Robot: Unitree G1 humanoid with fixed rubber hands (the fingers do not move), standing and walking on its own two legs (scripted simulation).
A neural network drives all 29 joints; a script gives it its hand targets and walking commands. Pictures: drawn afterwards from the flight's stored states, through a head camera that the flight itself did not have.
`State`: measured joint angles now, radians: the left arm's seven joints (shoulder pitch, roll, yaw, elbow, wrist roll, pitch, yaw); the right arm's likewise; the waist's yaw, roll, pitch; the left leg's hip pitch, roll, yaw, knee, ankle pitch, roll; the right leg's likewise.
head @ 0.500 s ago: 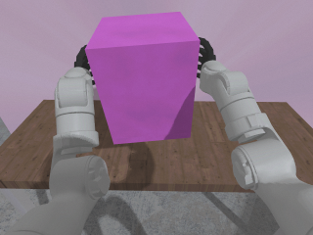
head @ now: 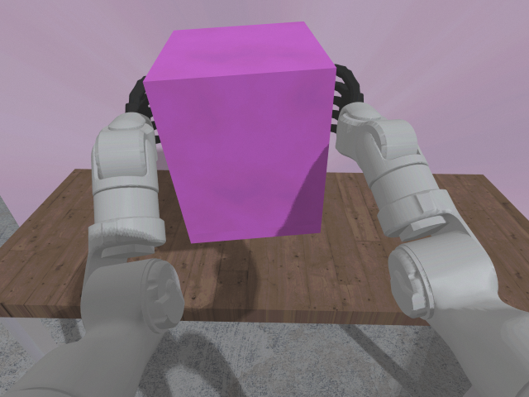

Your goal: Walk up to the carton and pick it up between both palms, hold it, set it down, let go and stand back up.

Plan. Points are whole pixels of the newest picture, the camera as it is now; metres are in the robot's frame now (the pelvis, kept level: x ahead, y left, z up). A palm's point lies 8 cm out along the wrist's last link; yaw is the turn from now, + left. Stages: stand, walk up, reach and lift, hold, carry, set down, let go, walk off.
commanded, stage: hold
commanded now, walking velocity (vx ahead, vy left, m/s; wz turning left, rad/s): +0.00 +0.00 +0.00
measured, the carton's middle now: (247, 132) +0.40 +0.01 +0.26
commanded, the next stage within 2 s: set down in 0.58 s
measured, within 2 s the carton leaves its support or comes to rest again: neither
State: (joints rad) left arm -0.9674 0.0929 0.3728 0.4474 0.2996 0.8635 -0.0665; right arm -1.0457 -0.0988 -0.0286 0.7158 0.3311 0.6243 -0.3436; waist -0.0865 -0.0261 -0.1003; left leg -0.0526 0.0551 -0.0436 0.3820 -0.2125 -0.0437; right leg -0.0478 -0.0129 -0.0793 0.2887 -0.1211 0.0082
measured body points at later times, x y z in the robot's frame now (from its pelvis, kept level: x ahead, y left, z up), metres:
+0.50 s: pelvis +0.00 +0.00 +0.00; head -0.08 +0.02 +0.44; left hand +0.39 +0.16 +0.29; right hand +0.39 -0.13 +0.29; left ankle +0.01 +0.14 -0.75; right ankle +0.03 -0.13 -0.75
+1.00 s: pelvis +0.00 +0.01 +0.00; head -0.08 +0.05 +0.44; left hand +0.40 +0.17 +0.30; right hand +0.38 -0.12 +0.28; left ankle +0.01 +0.14 -0.75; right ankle +0.03 -0.13 -0.75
